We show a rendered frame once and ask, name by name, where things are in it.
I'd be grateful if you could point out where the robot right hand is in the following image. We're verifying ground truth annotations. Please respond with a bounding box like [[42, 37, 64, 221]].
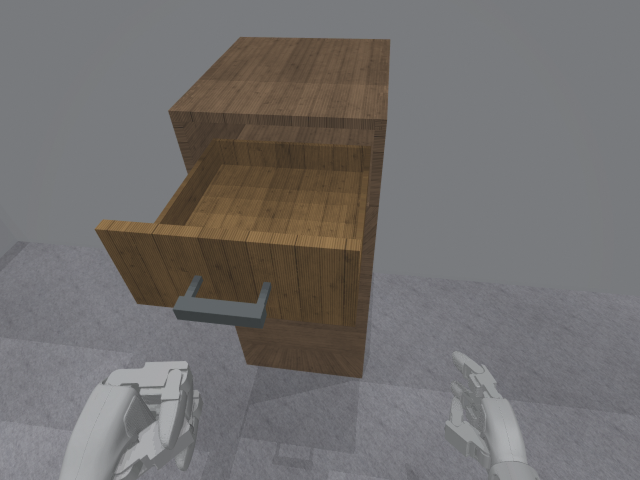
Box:
[[445, 351, 528, 474]]

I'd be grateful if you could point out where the drawer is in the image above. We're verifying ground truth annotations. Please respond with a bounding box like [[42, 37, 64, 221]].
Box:
[[95, 138, 371, 327]]

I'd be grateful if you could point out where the handle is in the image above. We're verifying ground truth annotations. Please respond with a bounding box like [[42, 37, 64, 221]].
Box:
[[172, 275, 271, 329]]

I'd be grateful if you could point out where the robot left hand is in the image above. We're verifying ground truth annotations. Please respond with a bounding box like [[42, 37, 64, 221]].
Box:
[[58, 361, 204, 480]]

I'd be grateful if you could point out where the cabinet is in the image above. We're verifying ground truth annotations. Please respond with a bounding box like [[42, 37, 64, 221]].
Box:
[[168, 37, 390, 378]]

